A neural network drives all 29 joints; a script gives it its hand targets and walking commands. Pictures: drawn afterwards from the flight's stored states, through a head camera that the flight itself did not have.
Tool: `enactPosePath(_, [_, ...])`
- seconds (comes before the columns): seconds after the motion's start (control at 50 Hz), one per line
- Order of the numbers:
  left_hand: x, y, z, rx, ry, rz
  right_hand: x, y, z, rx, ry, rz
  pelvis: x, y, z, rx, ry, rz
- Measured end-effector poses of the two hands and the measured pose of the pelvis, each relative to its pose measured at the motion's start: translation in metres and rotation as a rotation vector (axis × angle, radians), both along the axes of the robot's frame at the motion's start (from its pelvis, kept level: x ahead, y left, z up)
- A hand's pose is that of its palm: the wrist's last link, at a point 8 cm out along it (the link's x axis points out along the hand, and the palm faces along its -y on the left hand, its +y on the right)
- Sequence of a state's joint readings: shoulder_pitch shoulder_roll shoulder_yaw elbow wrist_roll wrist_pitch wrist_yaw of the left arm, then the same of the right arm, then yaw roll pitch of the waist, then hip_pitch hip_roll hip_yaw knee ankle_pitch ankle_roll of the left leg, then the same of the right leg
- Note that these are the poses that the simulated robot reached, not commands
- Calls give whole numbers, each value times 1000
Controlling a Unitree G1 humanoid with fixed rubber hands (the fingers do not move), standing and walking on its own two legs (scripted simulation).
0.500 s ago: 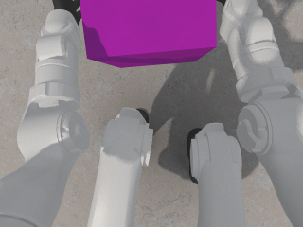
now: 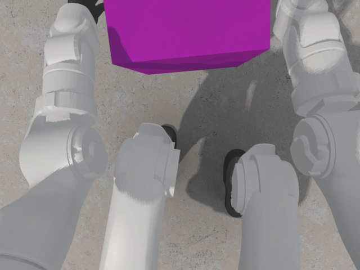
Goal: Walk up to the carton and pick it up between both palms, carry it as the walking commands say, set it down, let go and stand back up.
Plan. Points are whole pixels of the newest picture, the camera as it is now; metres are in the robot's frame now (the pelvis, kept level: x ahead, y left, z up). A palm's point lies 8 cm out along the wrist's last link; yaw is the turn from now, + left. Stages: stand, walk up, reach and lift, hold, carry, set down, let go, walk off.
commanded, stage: set down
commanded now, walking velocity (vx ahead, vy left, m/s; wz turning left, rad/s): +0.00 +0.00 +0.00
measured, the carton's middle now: out of the picture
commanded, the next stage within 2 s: none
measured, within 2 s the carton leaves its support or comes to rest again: neither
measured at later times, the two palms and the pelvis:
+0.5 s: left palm (88, 9) +0.49 +0.27 -0.17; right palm out of the picture +0.57 -0.05 -0.17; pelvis +0.00 +0.00 -0.01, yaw +0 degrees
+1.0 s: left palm (86, 7) +0.50 +0.28 -0.19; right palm out of the picture +0.57 -0.06 -0.18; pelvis -0.01 +0.00 -0.01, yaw +1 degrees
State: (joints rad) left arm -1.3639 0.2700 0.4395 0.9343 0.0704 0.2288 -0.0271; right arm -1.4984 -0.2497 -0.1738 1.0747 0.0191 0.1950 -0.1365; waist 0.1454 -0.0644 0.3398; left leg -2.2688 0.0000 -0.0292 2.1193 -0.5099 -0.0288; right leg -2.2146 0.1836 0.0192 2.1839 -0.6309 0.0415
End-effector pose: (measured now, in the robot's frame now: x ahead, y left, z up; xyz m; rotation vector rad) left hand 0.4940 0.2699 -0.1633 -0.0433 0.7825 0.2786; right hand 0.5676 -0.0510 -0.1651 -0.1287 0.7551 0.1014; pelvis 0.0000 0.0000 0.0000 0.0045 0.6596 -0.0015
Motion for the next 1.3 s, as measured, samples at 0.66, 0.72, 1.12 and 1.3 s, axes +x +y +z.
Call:
enactPosePath(0.66, [-2, -3, -9, -31, -18, -18, 2, -2, -6, 5, -3, 30, -6, -2, -7, 3, -44, -5])
enactPosePath(0.72, [-2, -3, -10, -30, -23, -16, 2, -2, -6, 3, -6, 33, -7, -2, -6, 3, -47, -3])
enactPosePath(1.12, [2, 26, -23, 50, -2, 77, 8, -16, -21, -18, -46, 13, -2, 8, -7, -2, -18, 21])
enactPosePath(1.3, [-2, 41, -20, 57, -19, 85, 10, -27, -19, -28, -57, 1, -3, 11, -9, -7, -23, 24])
